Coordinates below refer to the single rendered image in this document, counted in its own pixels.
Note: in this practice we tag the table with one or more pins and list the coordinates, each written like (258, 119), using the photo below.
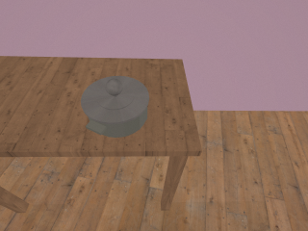
(41, 114)

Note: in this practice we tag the knob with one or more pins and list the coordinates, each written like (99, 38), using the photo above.
(113, 87)

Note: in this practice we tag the lid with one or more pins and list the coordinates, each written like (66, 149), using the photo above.
(104, 108)

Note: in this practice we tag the pot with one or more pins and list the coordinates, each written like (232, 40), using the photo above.
(118, 130)

